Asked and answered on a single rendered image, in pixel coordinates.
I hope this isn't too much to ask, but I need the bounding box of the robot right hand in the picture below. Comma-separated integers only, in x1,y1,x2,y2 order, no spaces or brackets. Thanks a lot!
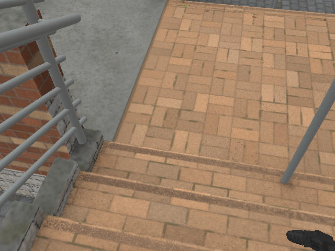
286,230,335,251

